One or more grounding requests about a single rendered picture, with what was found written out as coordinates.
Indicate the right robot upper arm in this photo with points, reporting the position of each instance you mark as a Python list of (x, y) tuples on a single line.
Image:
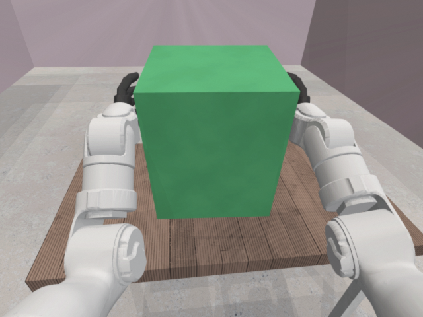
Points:
[(373, 249)]

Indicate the carton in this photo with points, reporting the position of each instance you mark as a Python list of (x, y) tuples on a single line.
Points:
[(215, 122)]

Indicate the left robot hand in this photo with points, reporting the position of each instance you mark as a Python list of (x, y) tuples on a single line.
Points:
[(124, 91)]

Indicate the left robot forearm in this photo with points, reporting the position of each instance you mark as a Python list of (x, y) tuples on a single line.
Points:
[(108, 168)]

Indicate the right robot hand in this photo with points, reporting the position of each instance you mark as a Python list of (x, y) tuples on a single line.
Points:
[(303, 98)]

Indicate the right robot forearm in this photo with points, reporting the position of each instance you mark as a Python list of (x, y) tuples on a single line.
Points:
[(346, 186)]

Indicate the table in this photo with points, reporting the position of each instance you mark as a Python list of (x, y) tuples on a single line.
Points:
[(292, 236)]

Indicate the left robot upper arm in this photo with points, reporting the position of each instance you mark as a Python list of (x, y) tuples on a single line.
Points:
[(100, 262)]

